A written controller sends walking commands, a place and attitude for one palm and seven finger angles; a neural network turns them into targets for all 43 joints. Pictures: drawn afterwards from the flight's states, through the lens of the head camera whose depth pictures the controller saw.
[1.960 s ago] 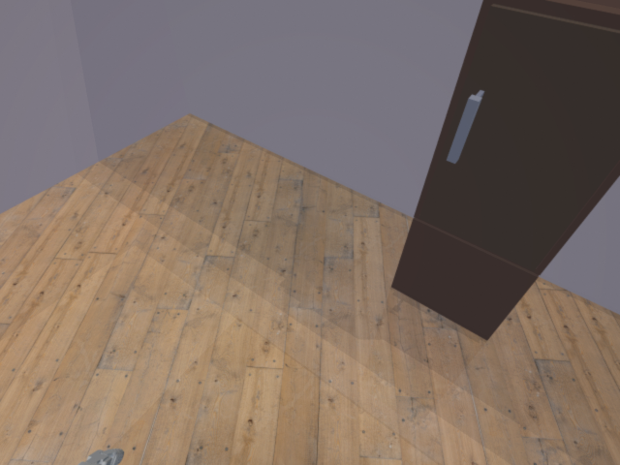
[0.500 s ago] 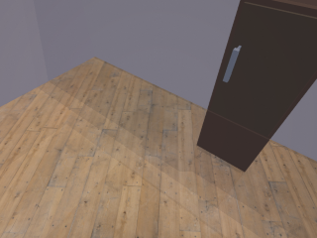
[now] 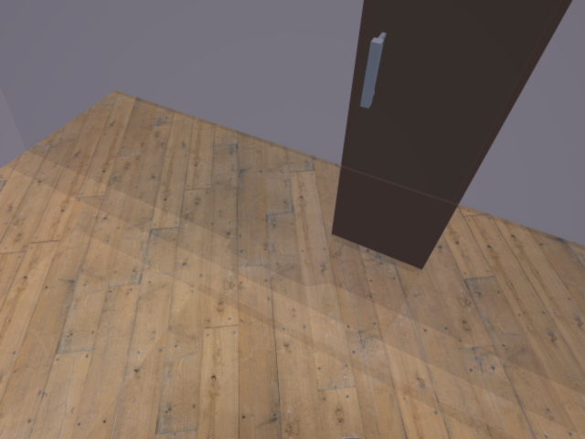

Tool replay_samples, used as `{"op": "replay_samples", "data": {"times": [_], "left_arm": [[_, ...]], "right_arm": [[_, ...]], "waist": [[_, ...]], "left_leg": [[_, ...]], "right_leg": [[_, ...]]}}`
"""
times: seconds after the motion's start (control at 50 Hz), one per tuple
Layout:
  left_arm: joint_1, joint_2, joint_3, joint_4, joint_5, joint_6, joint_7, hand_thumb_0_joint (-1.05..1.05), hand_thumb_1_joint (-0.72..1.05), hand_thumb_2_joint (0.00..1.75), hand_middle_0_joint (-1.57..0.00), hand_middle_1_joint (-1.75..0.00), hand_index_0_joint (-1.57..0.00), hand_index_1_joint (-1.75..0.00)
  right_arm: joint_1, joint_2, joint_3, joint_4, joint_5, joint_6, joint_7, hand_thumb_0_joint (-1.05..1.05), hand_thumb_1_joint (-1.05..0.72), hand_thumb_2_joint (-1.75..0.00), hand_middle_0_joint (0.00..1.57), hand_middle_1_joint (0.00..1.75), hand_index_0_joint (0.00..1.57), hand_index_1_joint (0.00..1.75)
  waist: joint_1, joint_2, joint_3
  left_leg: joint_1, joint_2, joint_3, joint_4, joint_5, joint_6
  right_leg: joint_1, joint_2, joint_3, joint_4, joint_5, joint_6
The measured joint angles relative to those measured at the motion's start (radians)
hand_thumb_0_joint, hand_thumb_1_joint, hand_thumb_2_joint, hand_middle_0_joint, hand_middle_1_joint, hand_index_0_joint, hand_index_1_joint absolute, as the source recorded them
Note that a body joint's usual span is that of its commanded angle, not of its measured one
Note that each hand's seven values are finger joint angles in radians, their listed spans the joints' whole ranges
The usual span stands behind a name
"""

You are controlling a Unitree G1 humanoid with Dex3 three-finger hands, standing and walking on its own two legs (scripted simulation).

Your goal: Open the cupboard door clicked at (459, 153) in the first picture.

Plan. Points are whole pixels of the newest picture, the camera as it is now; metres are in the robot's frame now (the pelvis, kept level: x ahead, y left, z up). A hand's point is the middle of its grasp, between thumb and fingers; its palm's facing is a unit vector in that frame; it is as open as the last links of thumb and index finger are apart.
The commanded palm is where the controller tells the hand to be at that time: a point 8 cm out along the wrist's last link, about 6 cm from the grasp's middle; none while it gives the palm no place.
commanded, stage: turn to face it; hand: left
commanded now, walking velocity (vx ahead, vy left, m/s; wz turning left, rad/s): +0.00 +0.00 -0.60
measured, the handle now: (374, 71) +0.91 -0.11 +0.02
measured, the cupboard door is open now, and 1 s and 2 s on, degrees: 0 0 0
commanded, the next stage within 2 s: take the last steps up to it in 0.62 s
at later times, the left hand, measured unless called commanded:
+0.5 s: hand out of the picture +0.07 +0.24 -0.16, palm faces -0.13 -0.97 -0.22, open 7.4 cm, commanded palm none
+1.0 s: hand out of the picture +0.12 +0.19 -0.14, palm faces -0.44 -0.88 -0.16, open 7.4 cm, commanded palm none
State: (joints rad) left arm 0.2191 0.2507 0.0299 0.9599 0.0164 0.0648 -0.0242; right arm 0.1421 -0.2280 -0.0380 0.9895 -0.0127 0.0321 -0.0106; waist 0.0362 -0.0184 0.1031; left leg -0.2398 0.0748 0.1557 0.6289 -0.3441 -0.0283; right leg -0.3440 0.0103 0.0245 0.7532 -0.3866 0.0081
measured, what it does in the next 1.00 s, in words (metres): steps on the spot, turning right: left foot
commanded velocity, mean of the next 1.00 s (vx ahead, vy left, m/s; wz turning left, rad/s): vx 0.09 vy -0.01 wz -0.29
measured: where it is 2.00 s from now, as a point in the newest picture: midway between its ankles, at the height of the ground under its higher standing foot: (326, 413)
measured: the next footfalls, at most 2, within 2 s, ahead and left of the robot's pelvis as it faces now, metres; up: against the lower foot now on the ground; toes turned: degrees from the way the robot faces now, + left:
left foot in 0.50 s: +0.02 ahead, +0.15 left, +0.00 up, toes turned -13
right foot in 1.04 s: -0.07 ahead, -0.07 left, +0.00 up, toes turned -28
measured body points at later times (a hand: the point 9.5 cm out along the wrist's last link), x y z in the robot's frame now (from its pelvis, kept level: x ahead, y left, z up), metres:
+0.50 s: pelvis -0.02 +0.05 +0.01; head +0.01 +0.06 +0.46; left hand +0.08 +0.29 -0.14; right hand +0.05 -0.23 -0.11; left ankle -0.02 +0.16 -0.73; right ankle +0.02 -0.09 -0.72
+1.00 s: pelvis -0.03 +0.06 +0.02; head -0.02 +0.06 +0.47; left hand +0.14 +0.23 -0.13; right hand -0.19 -0.13 -0.13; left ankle -0.01 +0.16 -0.72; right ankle -0.11 -0.05 -0.70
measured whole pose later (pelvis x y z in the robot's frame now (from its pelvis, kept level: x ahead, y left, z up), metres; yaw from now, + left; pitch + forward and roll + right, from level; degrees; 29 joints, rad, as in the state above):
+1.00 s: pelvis -0.03 +0.06 +0.02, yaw -23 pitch +1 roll -1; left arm 0.18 0.19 0.04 0.99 0.03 0.05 -0.04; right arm 0.42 -0.18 -0.04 1.08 -0.03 -0.01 -0.02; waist -0.07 0.01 0.01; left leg -0.18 0.07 0.17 0.45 -0.28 0.02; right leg -0.25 -0.03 -0.06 0.60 -0.40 0.01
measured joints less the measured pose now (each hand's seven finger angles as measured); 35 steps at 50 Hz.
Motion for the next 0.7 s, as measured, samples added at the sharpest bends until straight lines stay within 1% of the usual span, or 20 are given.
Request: {"op": "replay_samples", "data": {"times": [0.02,0.04,0.06,0.08,0.12,0.16,0.22,0.32,0.4,0.46,0.48,0.5,0.52,0.54,0.56,0.58,0.62,0.64,0.66,0.7], "left_arm": [[0.011,-0.008,0.002,-0.009,0.002,-0.007,-0.002,0.0,0.91,0.89,-0.2,-0.3,-0.2,-0.3],[0.018,-0.016,0.003,-0.014,0.006,-0.017,0.0,0.0,0.91,0.89,-0.2,-0.3,-0.2,-0.3],[0.022,-0.024,0.001,-0.017,0.006,-0.024,0.006,0.0,0.91,0.89,-0.2,-0.3,-0.2,-0.3],[0.026,-0.031,0.001,-0.02,0.005,-0.027,0.011,0.0,0.91,0.89,-0.2,-0.3,-0.2,-0.3],[0.035,-0.041,0.003,-0.025,0.003,-0.026,0.018,0.0,0.91,0.89,-0.2,-0.3,-0.2,-0.3],[0.043,-0.046,0.004,-0.028,0.0,-0.027,0.02,0.0,0.91,0.89,-0.2,-0.3,-0.2,-0.3],[0.053,-0.048,0.006,-0.03,0.0,-0.03,0.022,0.0,0.91,0.89,-0.2,-0.3,-0.2,-0.3],[0.054,-0.045,0.013,-0.034,0.003,-0.031,0.023,0.0,0.91,0.89,-0.2,-0.3,-0.2,-0.3],[0.042,-0.033,0.022,-0.041,0.008,-0.027,0.025,0.0,0.91,0.89,-0.2,-0.3,-0.2,-0.3],[0.031,-0.017,0.028,-0.046,0.01,-0.021,0.027,0.0,0.91,0.89,-0.2,-0.3,-0.2,-0.3],[0.029,-0.011,0.03,-0.047,0.008,-0.017,0.028,0.0,0.91,0.89,-0.2,-0.3,-0.2,-0.3],[0.026,-0.003,0.033,-0.049,0.005,-0.013,0.028,0.0,0.91,0.89,-0.2,-0.3,-0.2,-0.3],[0.018,0.008,0.038,-0.044,0.002,-0.007,0.027,0.0,0.91,0.89,-0.2,-0.3,-0.2,-0.3],[0.012,0.015,0.043,-0.04,0.002,-0.001,0.026,0.0,0.91,0.89,-0.2,-0.3,-0.2,-0.3],[0.009,0.02,0.047,-0.037,0.005,0.004,0.025,0.0,0.91,0.89,-0.2,-0.3,-0.2,-0.3],[0.006,0.024,0.051,-0.035,0.009,0.007,0.023,0.0,0.91,0.89,-0.2,-0.3,-0.2,-0.3],[0.002,0.034,0.059,-0.037,0.014,0.005,0.015,0.0,0.91,0.9,-0.2,-0.3,-0.2,-0.3],[0.002,0.037,0.06,-0.038,0.014,0.003,0.013,0.0,0.91,0.9,-0.2,-0.3,-0.2,-0.3],[0.003,0.038,0.061,-0.038,0.014,0.0,0.011,0.0,0.91,0.9,-0.2,-0.3,-0.2,-0.3],[0.006,0.037,0.06,-0.032,0.011,0.0,0.01,0.0,0.91,0.9,-0.2,-0.3,-0.2,-0.3]], "right_arm": [[0.004,-0.003,-0.004,-0.005,0.0,0.004,0.001,0.01,-0.91,-0.89,0.2,0.3,0.21,0.3],[0.003,-0.006,-0.009,-0.007,0.001,0.01,0.0,0.01,-0.91,-0.89,0.2,0.3,0.21,0.3],[0.0,-0.007,-0.013,-0.009,0.003,0.019,-0.002,0.01,-0.91,-0.89,0.2,0.3,0.21,0.3],[-0.002,-0.008,-0.017,-0.011,0.004,0.026,-0.004,0.01,-0.91,-0.89,0.2,0.3,0.2,0.3],[-0.006,-0.006,-0.02,-0.014,0.005,0.029,-0.002,0.01,-0.91,-0.89,0.2,0.3,0.2,0.3],[-0.013,-0.006,-0.021,-0.02,0.003,0.024,0.0,0.01,-0.91,-0.89,0.2,0.3,0.2,0.3],[-0.021,-0.008,-0.023,-0.035,0.002,0.017,-0.001,0.01,-0.91,-0.89,0.2,0.3,0.2,0.3],[-0.031,-0.018,-0.027,-0.048,0.003,0.015,-0.009,0.01,-0.91,-0.89,0.2,0.3,0.2,0.3],[-0.036,-0.016,-0.025,-0.053,0.008,0.01,-0.014,0.01,-0.91,-0.89,0.2,0.3,0.2,0.3],[-0.032,-0.005,-0.018,-0.062,0.015,-0.002,-0.016,0.01,-0.91,-0.89,0.2,0.3,0.2,0.3],[-0.026,-0.001,-0.014,-0.067,0.017,-0.011,-0.017,0.01,-0.91,-0.89,0.2,0.3,0.2,0.3],[-0.017,0.005,-0.011,-0.071,0.017,-0.021,-0.018,0.01,-0.91,-0.89,0.2,0.3,0.2,0.3],[-0.01,0.017,-0.008,-0.069,0.013,-0.027,-0.019,0.01,-0.91,-0.89,0.2,0.3,0.2,0.3],[0.002,0.025,-0.002,-0.071,0.009,-0.027,-0.016,0.01,-0.91,-0.89,0.2,0.3,0.2,0.3],[0.015,0.032,0.004,-0.072,0.004,-0.025,-0.015,0.01,-0.91,-0.89,0.2,0.3,0.2,0.3],[0.03,0.038,0.009,-0.07,0.0,-0.022,-0.015,0.01,-0.91,-0.89,0.2,0.3,0.2,0.3],[0.058,0.049,0.016,-0.063,-0.006,-0.019,-0.017,0.01,-0.91,-0.89,0.2,0.3,0.2,0.3],[0.07,0.053,0.018,-0.057,-0.007,-0.018,-0.017,0.01,-0.91,-0.89,0.2,0.3,0.2,0.3],[0.081,0.056,0.019,-0.052,-0.007,-0.019,-0.018,0.01,-0.91,-0.89,0.2,0.3,0.2,0.3],[0.1,0.062,0.02,-0.042,-0.007,-0.023,-0.02,0.01,-0.91,-0.89,0.2,0.3,0.2,0.3]], "waist": [[0.001,0.014,-0.002],[-0.001,0.029,-0.002],[-0.005,0.036,0.002],[-0.007,0.039,0.004],[-0.003,0.035,0.004],[0.001,0.027,0.002],[0.0,0.015,-0.01],[0.002,0.012,-0.037],[0.01,0.005,-0.055],[0.012,-0.01,-0.069],[0.008,-0.015,-0.075],[0.0,-0.022,-0.081],[-0.006,-0.042,-0.079],[-0.008,-0.05,-0.079],[-0.012,-0.05,-0.082],[-0.016,-0.048,-0.085],[-0.02,-0.048,-0.088],[-0.019,-0.049,-0.088],[-0.018,-0.049,-0.089],[-0.02,-0.047,-0.087]], "left_leg": [[-0.02,0.018,0.003,0.046,-0.022,-0.007],[-0.06,0.024,-0.021,0.133,-0.077,-0.015],[-0.103,0.01,-0.061,0.234,-0.13,-0.019],[-0.14,-0.008,-0.095,0.321,-0.15,-0.019],[-0.197,-0.028,-0.127,0.438,-0.125,-0.02],[-0.23,-0.034,-0.139,0.481,-0.075,-0.026],[-0.243,-0.035,-0.152,0.463,-0.035,-0.036],[-0.205,-0.038,-0.174,0.36,-0.034,-0.04],[-0.144,-0.049,-0.177,0.222,-0.066,-0.03],[-0.076,-0.065,-0.175,0.063,-0.051,-0.015],[-0.042,-0.068,-0.17,-0.017,-0.015,-0.009],[-0.014,-0.07,-0.166,-0.081,0.009,0.007],[-0.01,-0.081,-0.153,-0.084,0.02,0.026],[-0.006,-0.081,-0.142,-0.08,0.025,0.041],[0.0,-0.073,-0.134,-0.083,0.029,0.052],[0.01,-0.065,-0.127,-0.095,0.036,0.059],[0.031,-0.054,-0.114,-0.128,0.054,0.066],[0.041,-0.051,-0.105,-0.143,0.062,0.068],[0.048,-0.048,-0.094,-0.155,0.068,0.07],[0.057,-0.045,-0.072,-0.17,0.076,0.074]], "right_leg": [[0.012,0.003,-0.008,-0.034,0.045,-0.01],[0.0,0.017,-0.013,-0.023,0.05,-0.028],[-0.007,0.024,-0.015,-0.015,0.043,-0.045],[-0.004,0.028,-0.014,-0.027,0.043,-0.057],[0.01,0.037,-0.002,-0.085,0.07,-0.067],[0.024,0.044,0.019,-0.152,0.117,-0.068],[0.032,0.051,0.052,-0.225,0.169,-0.067],[0.027,0.066,0.098,-0.273,0.21,-0.052],[0.015,0.078,0.133,-0.281,0.227,-0.033],[-0.004,0.085,0.161,-0.273,0.235,-0.01],[-0.013,0.088,0.169,-0.261,0.233,0.0],[-0.027,0.09,0.174,-0.237,0.225,0.01],[-0.046,0.085,0.179,-0.183,0.157,0.01],[-0.073,0.085,0.161,-0.1,0.07,0.014],[-0.103,0.087,0.135,-0.004,0.014,0.022],[-0.13,0.086,0.112,0.095,-0.008,0.03],[-0.17,0.071,0.075,0.267,0.001,0.04],[-0.179,0.058,0.063,0.324,0.014,0.045],[-0.183,0.045,0.054,0.362,0.028,0.049],[-0.172,0.019,0.044,0.387,0.045,0.057]]}}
